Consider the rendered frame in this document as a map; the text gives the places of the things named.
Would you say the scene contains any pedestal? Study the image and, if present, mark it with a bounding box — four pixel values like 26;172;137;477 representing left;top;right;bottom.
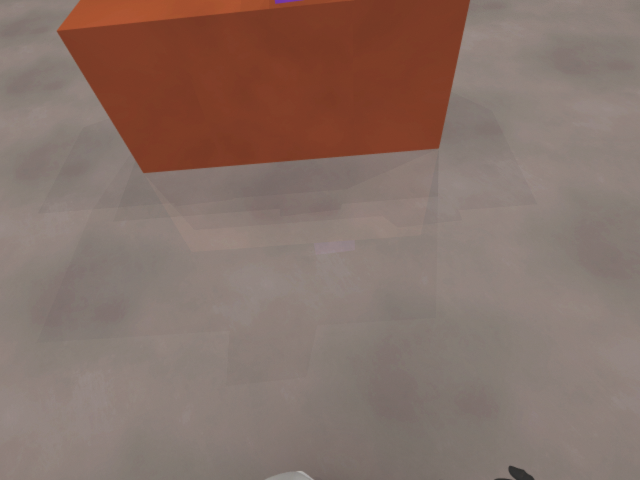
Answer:
57;0;470;173

